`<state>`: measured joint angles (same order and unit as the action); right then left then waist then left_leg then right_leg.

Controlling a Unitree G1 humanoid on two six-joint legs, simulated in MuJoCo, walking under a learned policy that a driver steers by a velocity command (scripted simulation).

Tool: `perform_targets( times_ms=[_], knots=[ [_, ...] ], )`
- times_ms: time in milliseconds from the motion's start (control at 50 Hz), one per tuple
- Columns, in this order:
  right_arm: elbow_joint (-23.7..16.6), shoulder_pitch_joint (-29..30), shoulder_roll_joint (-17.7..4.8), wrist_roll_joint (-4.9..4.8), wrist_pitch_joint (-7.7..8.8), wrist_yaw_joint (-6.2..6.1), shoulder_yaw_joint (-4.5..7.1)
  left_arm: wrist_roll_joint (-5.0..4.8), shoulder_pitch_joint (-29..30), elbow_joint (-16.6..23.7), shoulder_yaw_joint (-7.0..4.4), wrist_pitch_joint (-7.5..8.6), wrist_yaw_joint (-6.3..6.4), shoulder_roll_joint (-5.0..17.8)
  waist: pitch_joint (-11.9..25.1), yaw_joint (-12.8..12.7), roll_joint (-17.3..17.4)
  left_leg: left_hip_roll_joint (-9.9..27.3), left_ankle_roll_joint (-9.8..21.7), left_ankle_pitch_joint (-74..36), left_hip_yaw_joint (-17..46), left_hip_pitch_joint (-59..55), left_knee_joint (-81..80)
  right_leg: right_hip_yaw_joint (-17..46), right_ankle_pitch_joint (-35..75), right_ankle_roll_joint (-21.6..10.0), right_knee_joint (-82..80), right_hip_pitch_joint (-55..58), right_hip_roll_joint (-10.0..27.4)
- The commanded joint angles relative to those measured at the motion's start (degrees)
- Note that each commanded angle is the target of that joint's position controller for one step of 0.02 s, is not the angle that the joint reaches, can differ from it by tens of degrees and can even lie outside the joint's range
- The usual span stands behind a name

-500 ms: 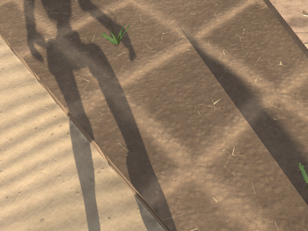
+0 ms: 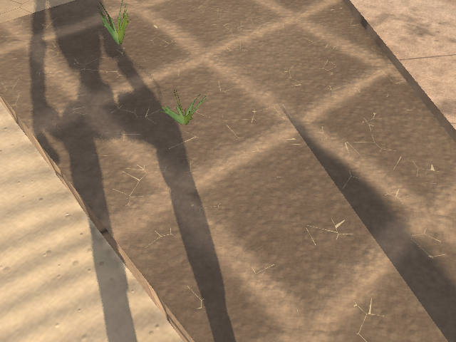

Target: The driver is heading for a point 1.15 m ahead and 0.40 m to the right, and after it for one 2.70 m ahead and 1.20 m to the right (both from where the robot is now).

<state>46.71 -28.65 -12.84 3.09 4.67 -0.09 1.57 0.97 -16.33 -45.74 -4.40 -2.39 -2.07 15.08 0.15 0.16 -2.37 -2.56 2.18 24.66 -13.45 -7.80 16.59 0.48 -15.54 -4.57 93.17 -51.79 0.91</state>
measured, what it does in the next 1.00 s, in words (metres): climbs, turning right: right foot 0.11 m higher, then left foot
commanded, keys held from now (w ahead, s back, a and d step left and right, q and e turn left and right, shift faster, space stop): w+e+shift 0.74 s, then w+shift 0.12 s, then w+q+shift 0.14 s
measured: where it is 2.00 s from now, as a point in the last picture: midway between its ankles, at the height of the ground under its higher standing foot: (419, 130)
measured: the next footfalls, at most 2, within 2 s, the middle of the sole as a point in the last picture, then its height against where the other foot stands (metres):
right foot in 0.20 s outside the picture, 0.11 m higher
left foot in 0.58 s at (228, 275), level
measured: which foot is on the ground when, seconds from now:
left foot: down 0.00-0.22, up 0.24-0.56, down 0.58-0.96, up 0.98-1.00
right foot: up 0.00-0.18, down 0.20-0.56, up 0.58-0.94, down 0.96-1.00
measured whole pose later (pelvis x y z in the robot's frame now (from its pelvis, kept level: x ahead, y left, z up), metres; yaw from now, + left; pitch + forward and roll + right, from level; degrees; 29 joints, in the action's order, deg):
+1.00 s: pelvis +0.81 -0.30 +0.08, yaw -47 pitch +3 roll +0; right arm 53.9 -34.6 -12.4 0.1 4.4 -0.5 0.9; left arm 3.5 0.6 -32.9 0.3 2.9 -2.8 14.6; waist -1.6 5.8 -2.4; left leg 4.6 0.8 21.1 -5.0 -2.8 53.1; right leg -5.7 -11.5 -9.0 42.3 -34.0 -3.5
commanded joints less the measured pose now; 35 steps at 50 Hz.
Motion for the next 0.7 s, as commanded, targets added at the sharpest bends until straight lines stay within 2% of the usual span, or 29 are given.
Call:
perform_targets(
  times_ms=[20,60,100,120,140,160,180,200,220,240,260,280,300,320,340,380,420,440,460,480,500,520,540,560,580,600,620,640,700],
  knots=[
    [1.75,-2.41,-3.74,0.69,1.57,0.02,0.14,-0.49,13.2,8.97,1.67,1.05,1.49,-1.39,-13.23,-1.2,3.62,18.05,1.58,-25.2,5.7,0.18,-6.45,-0.94,-6.86,-3.53,11.46,-24.14,0.45],
    [4.88,-4.34,-2.42,0.49,1.98,-0.41,-0.82,-0.36,16.62,11.41,3.01,0.78,1.78,-2.88,-14.44,-2.22,3.32,16.69,-0.22,-30.22,3.28,0.17,-6.63,-3.91,-8.71,-5.53,11.17,-26.83,0.43],
    [6.36,-4.83,-2.98,0.11,1.75,-1.39,-1.43,-0.48,19.07,13.44,4.39,1.38,1.53,-3.68,-13.58,-3.67,3.11,16.16,-1.65,-48.15,-1.71,-0.53,-6.34,-9.02,-11.35,-7.26,9.04,-25.26,0.03],
    [4.79,0.3,-4.92,-0.67,1.23,-2.1,-1.41,-0.07,17.18,14.01,5.33,1.6,0.74,-3.42,-10.97,-7.47,2.07,14.97,-2.9,-64.57,-6.35,6.05,-6.87,-12.11,-9.38,-8.48,-1.97,-11.5,0.16],
    [2.77,2.95,-5.71,-1.47,0.91,-3.07,-1.4,-0.1,14.16,12.44,5.1,1.57,-0.12,-1.18,-6.8,-8.48,1.19,13.21,-2.97,-82.37,-7.77,11.25,-5.19,-16.99,-4.87,-8.5,-12.38,4.74,-2.86],
    [1.61,4.41,-9.21,-1.98,0.97,-4.17,-0.71,-0.22,10.9,11.54,4.8,1.24,-0.65,0.17,-2.86,-10.3,3.55,15.64,-1.5,-94.18,-5.47,12.99,0.0,-16.18,-0.35,-8.17,-21.56,17.11,-3.9],
    [1.34,2.66,-14.18,-2.33,0.2,-4.46,0.76,-0.61,5.25,9.43,3.94,0.23,-0.78,1.41,2.45,-11.01,8.41,17.57,0.08,-106.8,-3.73,10.35,10.02,-17.44,-8.06,-7.58,-26.48,26.1,-7.86],
    [0.62,3.62,-18.02,-1.59,-1.34,-4.19,2.19,-0.66,-4.39,6.36,2.19,-0.17,-0.56,4.04,7.97,-15.18,13.65,20.17,1.01,-122.42,-0.38,10.22,28.47,-13.54,-21.42,-9.81,-24.84,35.22,-12.2],
    [-3.59,7.82,-19.45,-3.99,-1.58,-2.45,3.37,-1.51,-13.56,3.89,0.2,0.73,-0.36,8.08,11.15,-20.65,7.94,13.83,-1.16,-105.41,-0.72,24.45,56.0,-2.18,-18.57,-17.02,-35.9,50.44,-10.1],
    [-7.17,13.67,-12.18,-4.92,-0.2,0.07,1.74,-2.57,-8.09,3.86,-2.17,0.26,1.2,13.7,13.41,-17.13,-14.6,-3.31,-5.02,-25.34,0.7,47.17,86.78,26.6,-21.88,-25.09,-59.07,61.15,1.85],
    [-12.04,18.88,-8.08,-2.04,2.34,1.94,-0.23,-0.95,-2.73,5.44,-2.42,0.57,2.8,14.88,15.82,-11.65,-6.91,-3.67,-3.88,-15.08,12.47,49.77,90.21,47.1,-25.82,-26.21,-70.03,55.89,7.14],
    [-14.33,21.75,-5.22,-0.71,3.07,2.9,-1.09,-0.36,-3.9,4.12,-2.24,1.37,3.99,13.63,10.18,-9.38,4.53,-0.97,-2.41,-13.93,18.25,50.2,86.88,52.0,-25.53,-22.41,-73.07,48.12,7.9],
    [-14.99,22.04,-3.35,-0.81,2.96,2.61,-1.73,1.51,-7.05,0.48,-1.66,2.02,5.02,10.48,0.7,-6.38,10.38,1.07,-1.76,-9.21,19.99,52.66,84.35,51.03,-17.35,-19.37,-70.8,38.42,7.67],
    [-16.25,22.57,-1.41,-0.15,2.13,2.29,-2.51,2.97,-4.96,-0.1,-0.83,2.98,5.75,7.41,-3.53,-3.25,12.84,2.91,-1.93,-4.25,21.83,53.28,82.15,44.56,-12.32,-17.51,-67.39,30.47,5.65],
    [-16.85,20.84,-0.34,0.46,0.7,2.17,-3.14,3.79,-0.71,0.92,-0.11,4.06,6.07,6.08,-4.46,0.4,11.39,3.63,-2.53,-0.67,22.7,52.3,80.35,37.59,-10.82,-16.24,-65.81,24.6,3.68],
    [-18.64,21.03,-2.37,0.07,-1.62,1.21,-2.91,2.89,5.99,3.74,0.52,6.02,5.59,6.47,-6.06,4.21,8.9,4.73,-4.15,4.76,20.37,49.95,70.86,26.26,-8.33,-14.8,-67.65,15.52,1.15],
    [-22.83,26.4,-4.5,-0.51,-2.32,0.42,-2.92,2.16,7.19,5.45,0.42,7.92,5.08,8.06,-6.1,3.62,6.93,5.47,-5.83,1.03,14.92,46.6,61.43,19.26,-6.3,-14.3,-72.84,11.63,-1.6],
    [-25.48,30.43,-4.57,-0.23,-2.44,0.6,-3.26,1.75,5.09,5.19,-0.11,8.48,5.29,8.87,-5.39,2.09,5.4,7.22,-6.35,-1.74,15.91,43.17,53.57,18.76,-6.68,-13.31,-75.12,11.09,-2.16],
    [-26.16,29.36,-3.11,-1.75,-2.44,1.45,-4.5,1.5,5.25,5.9,-0.39,8.14,5.4,9.55,-3.74,2.49,6.22,6.29,-7.98,-1.47,11.65,27.61,31.87,13.4,-7.38,-11.19,-79.84,6.92,-4.76],
    [-24.77,28.28,-1.72,-3.09,-2.27,1.74,-4.39,1.24,1.63,4.76,-0.57,8.47,4.48,9.59,0.13,0.06,4.55,3.1,-9.02,-12.7,7.18,14.14,30.9,15.73,-3.32,-11.4,-80.97,6.46,-5.22],
    [-21.67,20.03,-4.33,-4.05,-2.64,1.08,-2.9,1.66,2.99,5.15,-0.85,8.8,3.21,10.69,3.69,3.91,2.23,1.54,-8.7,-15.54,9.12,7.26,27.49,15.22,8.49,-10.1,-74.48,12.03,-5.49],
    [-17.81,8.09,-7.82,-4.04,-2.78,0.2,-1.03,1.75,6.13,6.11,-1.7,9.02,2.1,13.21,9.54,10.56,4.03,0.26,-6.94,-16.1,9.66,-2.05,22.7,12.41,23.47,-7.56,-61.38,16.86,-7.53],
    [-13.86,-5.67,-11.12,-3.73,-2.77,-0.81,1.04,1.7,11.8,7.93,-2.57,9.12,1.19,15.75,14.22,20.04,4.79,1.27,-4.36,-17.83,9.19,-11.14,15.21,8.75,32.27,-4.16,-42.71,18.71,-8.97],
    [-8.95,-12.67,-13.22,-2.79,-1.99,-1.9,2.53,1.96,17.32,10.93,-1.21,9.14,0.57,9.16,14.16,20.55,9.74,5.39,-3.91,-21.25,10.78,-17.18,14.85,7.41,0.37,-3.3,-25.65,12.42,-10.75],
    [-8.09,-13.38,-10.64,0.17,-1.2,-1.73,1.72,1.5,19.71,14.45,1.22,9.06,1.04,1.49,10.11,17.41,8.92,14.3,-4.9,-17.61,25.49,-15.51,15.45,9.85,-9.5,-3.84,-10.65,3.07,-8.57],
    [-12.03,0.03,-12.1,2.73,-0.52,-1.78,1.55,-1.59,5.74,16.54,2.3,8.36,0.99,-0.96,13.31,4.1,14.03,25.91,1.82,-15.37,52.28,-12.53,4.4,8.84,-5.54,-2.47,-4.98,-2.53,-8.08],
    [-14.94,10.92,-10.01,2.45,0.25,-1.48,2.1,-0.48,0.53,14.29,2.54,6.53,1.24,0.69,12.25,-0.18,7.3,29.65,9.08,10.75,58.75,-2.47,-0.22,6.66,-1.1,-1.89,-0.91,-1.8,-2.28],
    [-14.29,13.78,-6.73,0.93,1.06,-0.66,1.54,0.97,3.77,14.31,2.21,5.18,0.61,2.16,5.24,-0.44,2.81,26.34,9.18,17.85,53.2,6.27,-3.02,6.03,-0.6,-1.33,-0.38,-1.11,-0.19],
    [-6.65,9.06,-4.56,-0.77,3.43,-0.26,1.05,0.84,12.2,17.29,1.43,3.01,-2.07,3.44,-5.65,-0.14,1.19,20.83,3.21,0.53,30.5,14.58,-5.24,7.28,1.94,-1.04,-4.69,-5.8,3.31]
  ],
)
Velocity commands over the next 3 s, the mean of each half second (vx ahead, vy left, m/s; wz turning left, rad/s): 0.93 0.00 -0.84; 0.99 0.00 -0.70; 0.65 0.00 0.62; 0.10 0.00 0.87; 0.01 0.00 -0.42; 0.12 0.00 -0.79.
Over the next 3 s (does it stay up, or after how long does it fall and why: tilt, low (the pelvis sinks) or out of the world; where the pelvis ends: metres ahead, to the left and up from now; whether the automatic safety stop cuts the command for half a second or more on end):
stays up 1.25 -0.70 0.12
